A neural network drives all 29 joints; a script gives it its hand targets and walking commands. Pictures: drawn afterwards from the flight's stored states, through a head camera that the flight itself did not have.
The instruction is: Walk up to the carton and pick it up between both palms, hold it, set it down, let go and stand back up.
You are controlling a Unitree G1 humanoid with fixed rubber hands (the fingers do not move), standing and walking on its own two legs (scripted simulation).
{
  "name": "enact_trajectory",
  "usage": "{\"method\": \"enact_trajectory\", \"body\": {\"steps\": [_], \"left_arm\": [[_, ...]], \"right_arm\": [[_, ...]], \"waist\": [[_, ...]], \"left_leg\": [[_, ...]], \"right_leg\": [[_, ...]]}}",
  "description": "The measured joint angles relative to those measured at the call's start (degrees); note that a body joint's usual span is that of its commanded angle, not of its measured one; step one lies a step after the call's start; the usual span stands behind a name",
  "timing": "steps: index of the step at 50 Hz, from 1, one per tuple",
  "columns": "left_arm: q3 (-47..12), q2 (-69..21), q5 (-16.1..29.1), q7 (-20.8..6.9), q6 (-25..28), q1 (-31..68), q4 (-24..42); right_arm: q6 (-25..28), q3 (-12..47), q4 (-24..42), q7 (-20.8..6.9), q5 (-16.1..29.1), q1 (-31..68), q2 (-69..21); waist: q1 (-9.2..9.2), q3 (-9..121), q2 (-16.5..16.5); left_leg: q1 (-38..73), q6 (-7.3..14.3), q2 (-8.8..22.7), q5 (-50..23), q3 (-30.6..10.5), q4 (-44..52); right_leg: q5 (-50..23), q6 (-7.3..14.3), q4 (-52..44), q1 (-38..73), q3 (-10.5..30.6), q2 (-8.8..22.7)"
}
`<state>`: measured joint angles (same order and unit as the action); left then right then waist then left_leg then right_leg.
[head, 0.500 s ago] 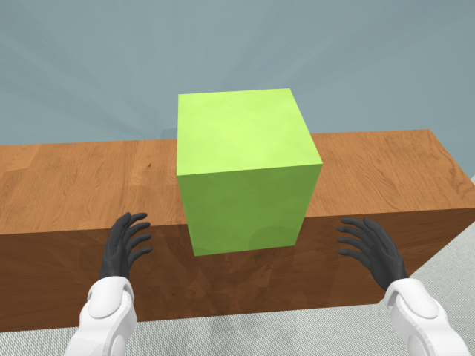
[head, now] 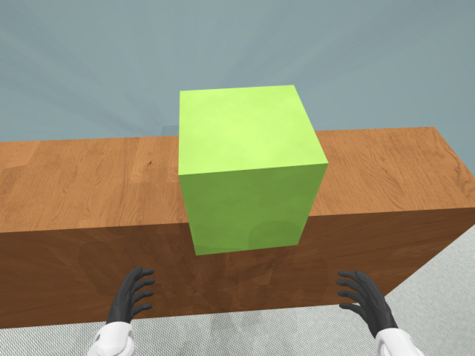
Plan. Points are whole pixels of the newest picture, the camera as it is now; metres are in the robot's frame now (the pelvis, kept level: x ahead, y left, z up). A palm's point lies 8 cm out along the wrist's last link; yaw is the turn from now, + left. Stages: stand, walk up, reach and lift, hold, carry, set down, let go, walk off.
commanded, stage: let go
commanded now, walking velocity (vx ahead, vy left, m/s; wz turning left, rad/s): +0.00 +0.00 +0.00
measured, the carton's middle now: (243, 173) +0.41 -0.01 +0.05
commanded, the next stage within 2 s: stand in 0.54 s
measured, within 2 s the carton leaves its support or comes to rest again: neither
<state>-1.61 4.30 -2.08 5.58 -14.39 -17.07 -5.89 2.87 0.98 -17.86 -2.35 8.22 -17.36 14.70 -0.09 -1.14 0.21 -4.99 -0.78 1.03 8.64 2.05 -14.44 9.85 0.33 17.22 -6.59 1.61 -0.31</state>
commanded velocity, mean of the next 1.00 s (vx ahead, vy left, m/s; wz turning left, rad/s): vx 0.00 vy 0.00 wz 0.00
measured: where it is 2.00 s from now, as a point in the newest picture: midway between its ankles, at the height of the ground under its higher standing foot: outside the picture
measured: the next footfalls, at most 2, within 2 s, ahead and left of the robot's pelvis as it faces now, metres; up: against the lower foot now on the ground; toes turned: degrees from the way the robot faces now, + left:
none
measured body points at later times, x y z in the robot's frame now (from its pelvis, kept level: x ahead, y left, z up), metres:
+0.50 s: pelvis +0.00 +0.02 -0.01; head +0.00 +0.02 +0.44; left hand +0.16 +0.24 -0.09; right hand +0.17 -0.21 -0.10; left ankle -0.01 +0.13 -0.75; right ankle -0.01 -0.11 -0.75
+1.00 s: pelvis -0.01 +0.02 -0.02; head -0.02 +0.04 +0.43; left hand +0.03 +0.27 -0.16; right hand +0.02 -0.23 -0.15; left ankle -0.01 +0.13 -0.75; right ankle -0.01 -0.11 -0.75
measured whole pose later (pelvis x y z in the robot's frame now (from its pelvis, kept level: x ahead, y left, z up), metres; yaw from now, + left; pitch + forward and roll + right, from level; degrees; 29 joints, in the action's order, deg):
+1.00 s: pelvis -0.01 +0.02 -0.02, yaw +1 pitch +2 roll -1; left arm 0.6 13.2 -2.4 0.3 2.5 -22.8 -47.1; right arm 1.4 -1.6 -50.8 -0.2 -2.6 -22.4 11.9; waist -0.1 4.2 1.0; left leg -16.8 1.0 0.9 16.7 1.0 -31.6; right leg 15.1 -1.0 28.3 -15.2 0.8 -0.1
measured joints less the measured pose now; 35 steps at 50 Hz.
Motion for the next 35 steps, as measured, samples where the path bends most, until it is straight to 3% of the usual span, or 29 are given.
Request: {"method": "enact_trajectory", "body": {"steps": [8, 17, 28, 32, 35], "left_arm": [[1.83, 5.88, 0.55, -3.25, 3.02, 1.21, -16.24], [0.69, 8.84, 2.33, -3.7, 6.67, 2.78, -17.79], [0.71, 7.52, 0.77, -4.49, 3.61, 2.55, -17.28], [1.55, 8.1, -0.45, -5.13, 12.85, 0.28, -23.63], [2.36, 8.73, -0.72, -5.74, 16.12, -2.33, -28.54]], "right_arm": [[5.1, -0.79, -17.67, 1.29, -6.32, 1.45, -2.85], [10.93, -0.62, -25.2, 1.78, -7.63, 7.12, -3.5], [10.03, -1.15, -29.66, 2.23, -7.58, 8.75, -3.18], [3.27, -1.21, -28.75, 1.29, -11.72, 5.65, -2.16], [0.37, -1.63, -29.19, 1.12, -12.31, 2.99, -1.68]], "waist": [[-0.21, -0.81, 1.13], [-0.22, 1.37, 0.69], [0.45, 2.32, 1.05], [0.94, 4.31, 0.47], [0.78, 5.2, 0.28]], "left_leg": [[-4.64, 0.43, -0.83, 3.51, -0.47, -7.2], [-8.22, 0.87, -1.42, 6.04, -0.89, -12.32], [-6.59, 1.0, -1.33, 5.16, -0.69, -10.4], [-9.19, 1.17, -0.44, 6.73, -1.32, -13.66], [-10.77, 1.0, 0.1, 8.04, -1.61, -15.82]], "right_leg": [[3.82, -0.49, 7.38, -4.46, -0.39, 0.87], [5.69, -1.02, 10.84, -7.03, -0.73, 1.49], [4.56, -1.1, 8.63, -5.38, -0.51, 1.37], [5.15, -1.03, 9.58, -6.76, -1.16, 0.51], [5.76, -0.79, 10.57, -7.78, -1.43, -0.03]]}}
